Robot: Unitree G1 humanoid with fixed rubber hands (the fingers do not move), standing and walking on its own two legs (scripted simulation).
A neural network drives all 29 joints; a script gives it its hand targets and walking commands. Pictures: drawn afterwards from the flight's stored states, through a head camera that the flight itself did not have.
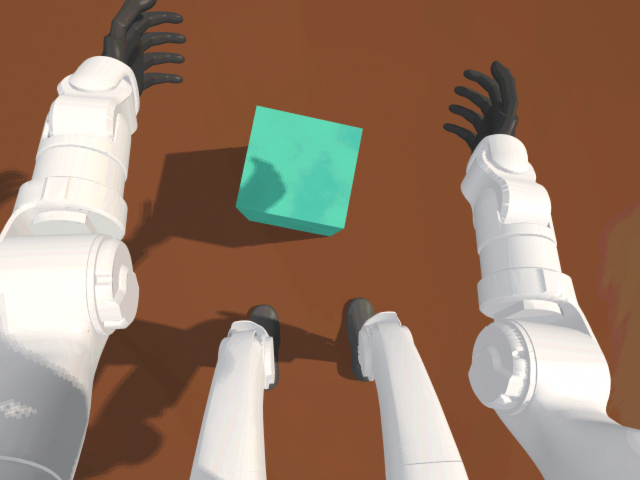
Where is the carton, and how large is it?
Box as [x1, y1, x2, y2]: [236, 106, 362, 235]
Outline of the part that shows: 257,106 237,197 236,207 249,220 304,231 331,235 343,228 362,129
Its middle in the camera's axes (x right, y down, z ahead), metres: -0.04 -0.13 +0.86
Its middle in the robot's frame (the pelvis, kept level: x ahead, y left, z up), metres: +0.52 -0.01 -0.53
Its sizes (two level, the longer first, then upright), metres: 0.210 0.200 0.250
